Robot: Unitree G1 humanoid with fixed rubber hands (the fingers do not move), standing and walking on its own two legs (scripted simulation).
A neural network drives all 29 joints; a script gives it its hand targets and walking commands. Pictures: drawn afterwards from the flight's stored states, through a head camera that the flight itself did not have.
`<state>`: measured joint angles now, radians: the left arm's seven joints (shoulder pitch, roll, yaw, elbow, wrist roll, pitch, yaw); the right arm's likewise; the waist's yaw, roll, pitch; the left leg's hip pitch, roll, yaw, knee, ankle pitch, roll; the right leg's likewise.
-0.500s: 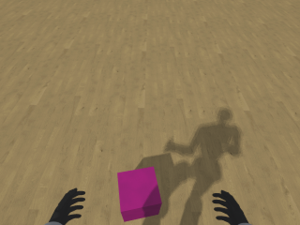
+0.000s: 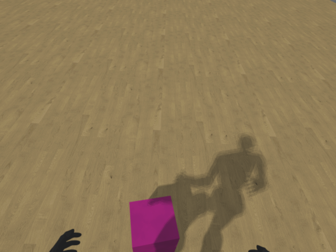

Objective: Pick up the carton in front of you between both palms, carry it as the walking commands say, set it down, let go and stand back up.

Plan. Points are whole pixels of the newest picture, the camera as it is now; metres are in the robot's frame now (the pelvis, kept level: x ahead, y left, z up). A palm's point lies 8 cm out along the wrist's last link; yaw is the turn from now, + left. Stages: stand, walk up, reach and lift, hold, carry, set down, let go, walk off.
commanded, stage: stand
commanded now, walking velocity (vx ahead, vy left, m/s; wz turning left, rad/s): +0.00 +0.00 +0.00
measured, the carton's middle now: (152, 228) +0.39 +0.02 -0.64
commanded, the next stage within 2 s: none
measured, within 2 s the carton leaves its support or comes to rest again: neither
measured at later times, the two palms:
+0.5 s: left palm out of the picture +0.09 +0.28 -0.13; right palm out of the picture +0.11 -0.23 -0.11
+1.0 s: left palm out of the picture -0.01 +0.26 -0.15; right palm out of the picture +0.02 -0.22 -0.13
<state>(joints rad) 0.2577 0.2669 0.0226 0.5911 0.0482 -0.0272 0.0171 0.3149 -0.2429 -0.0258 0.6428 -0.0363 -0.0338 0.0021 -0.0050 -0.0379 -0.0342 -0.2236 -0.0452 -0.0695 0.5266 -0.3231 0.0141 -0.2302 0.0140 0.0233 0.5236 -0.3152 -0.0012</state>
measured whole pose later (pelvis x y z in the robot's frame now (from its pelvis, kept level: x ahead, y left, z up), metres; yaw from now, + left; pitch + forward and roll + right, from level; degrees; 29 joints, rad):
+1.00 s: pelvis +0.02 +0.02 +0.00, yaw +3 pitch +0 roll -1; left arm 0.37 0.22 -0.02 1.05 0.02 0.01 0.05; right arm 0.38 -0.19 0.03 1.00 -0.01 0.00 -0.04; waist 0.00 -0.02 -0.01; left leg -0.15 -0.08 -0.10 0.52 -0.35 0.05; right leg -0.13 -0.02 -0.01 0.48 -0.34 0.02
